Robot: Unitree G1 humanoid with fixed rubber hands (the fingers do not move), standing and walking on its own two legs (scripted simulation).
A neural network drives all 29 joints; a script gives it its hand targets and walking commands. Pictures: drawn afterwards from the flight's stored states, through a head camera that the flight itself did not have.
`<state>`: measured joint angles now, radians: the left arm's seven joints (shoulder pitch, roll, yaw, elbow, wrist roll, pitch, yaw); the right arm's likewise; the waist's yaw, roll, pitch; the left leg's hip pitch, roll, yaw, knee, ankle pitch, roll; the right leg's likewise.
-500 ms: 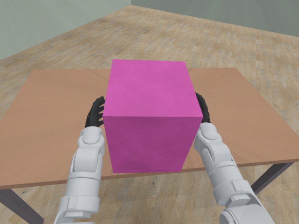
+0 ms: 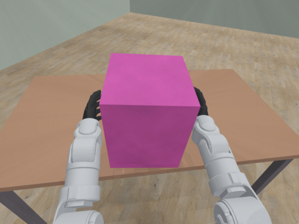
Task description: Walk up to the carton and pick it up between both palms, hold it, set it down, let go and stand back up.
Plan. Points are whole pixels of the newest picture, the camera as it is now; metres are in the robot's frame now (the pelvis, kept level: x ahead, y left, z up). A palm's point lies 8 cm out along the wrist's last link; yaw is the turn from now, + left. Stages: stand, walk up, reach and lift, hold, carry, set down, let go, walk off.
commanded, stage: reach and lift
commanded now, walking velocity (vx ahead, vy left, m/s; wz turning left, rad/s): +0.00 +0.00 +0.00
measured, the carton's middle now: (146, 112) +0.39 +0.00 +0.13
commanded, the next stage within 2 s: hold in 0.50 s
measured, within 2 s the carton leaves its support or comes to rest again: neither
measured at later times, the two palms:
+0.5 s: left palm (90, 116) +0.36 +0.15 +0.15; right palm (199, 112) +0.36 -0.14 +0.15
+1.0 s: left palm (81, 118) +0.34 +0.16 +0.17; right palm (196, 109) +0.35 -0.13 +0.17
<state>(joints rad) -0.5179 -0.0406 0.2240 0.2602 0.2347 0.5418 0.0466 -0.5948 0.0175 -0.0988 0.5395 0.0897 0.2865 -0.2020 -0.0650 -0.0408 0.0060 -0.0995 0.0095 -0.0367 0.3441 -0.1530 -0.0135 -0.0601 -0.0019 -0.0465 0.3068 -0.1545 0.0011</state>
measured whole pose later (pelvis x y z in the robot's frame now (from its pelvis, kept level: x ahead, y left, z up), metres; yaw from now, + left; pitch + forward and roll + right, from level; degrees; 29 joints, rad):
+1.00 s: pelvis -0.01 +0.00 +0.00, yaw +1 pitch -7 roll -1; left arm -0.50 -0.03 0.23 0.07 0.26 0.71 0.02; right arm -0.61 0.02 -0.07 0.43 0.15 0.40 -0.23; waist -0.07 -0.05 0.02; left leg -0.08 0.01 -0.06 0.36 -0.15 -0.02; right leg -0.03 0.00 -0.07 0.31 -0.16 0.00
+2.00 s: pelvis +0.00 +0.00 +0.00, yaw +0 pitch -8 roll -1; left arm -0.48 -0.05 0.22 0.00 0.27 0.73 0.02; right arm -0.58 0.00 -0.04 0.38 0.19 0.38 -0.24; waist -0.07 -0.04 0.04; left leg -0.06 0.01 -0.04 0.36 -0.16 -0.01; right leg -0.01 0.00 -0.05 0.30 -0.16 0.00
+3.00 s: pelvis +0.00 +0.00 +0.00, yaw +1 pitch -7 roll -1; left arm -0.47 -0.04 0.22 0.00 0.27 0.72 0.01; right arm -0.57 0.01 -0.03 0.37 0.18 0.38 -0.24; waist -0.08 -0.04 0.04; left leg -0.06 0.01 -0.05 0.35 -0.16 -0.02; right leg -0.01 0.00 -0.06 0.30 -0.16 0.00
